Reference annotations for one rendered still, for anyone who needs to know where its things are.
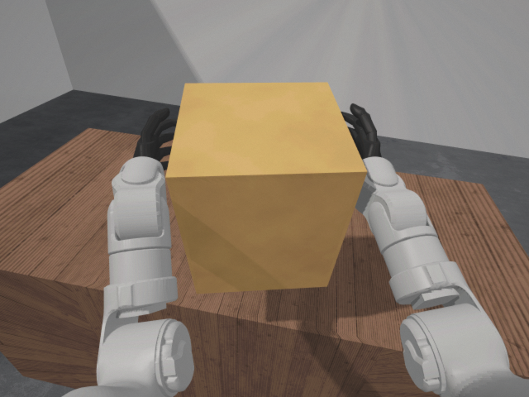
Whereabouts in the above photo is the left robot hand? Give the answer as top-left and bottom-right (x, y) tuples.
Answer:
(133, 108), (178, 170)

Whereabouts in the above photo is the carton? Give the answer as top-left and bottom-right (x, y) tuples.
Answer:
(165, 82), (367, 294)

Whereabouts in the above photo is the robot left forearm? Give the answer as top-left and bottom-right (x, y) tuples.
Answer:
(97, 156), (178, 383)

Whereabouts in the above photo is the robot left upper arm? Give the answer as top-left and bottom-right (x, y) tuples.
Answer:
(62, 318), (194, 397)

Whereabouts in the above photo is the right robot hand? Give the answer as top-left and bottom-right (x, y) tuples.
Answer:
(341, 103), (382, 160)

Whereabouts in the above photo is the robot right upper arm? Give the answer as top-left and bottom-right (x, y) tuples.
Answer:
(400, 304), (529, 397)

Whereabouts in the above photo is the robot right forearm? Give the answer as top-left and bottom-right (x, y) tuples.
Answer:
(355, 156), (510, 369)

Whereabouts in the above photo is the pedestal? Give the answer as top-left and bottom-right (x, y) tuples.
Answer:
(0, 128), (529, 397)

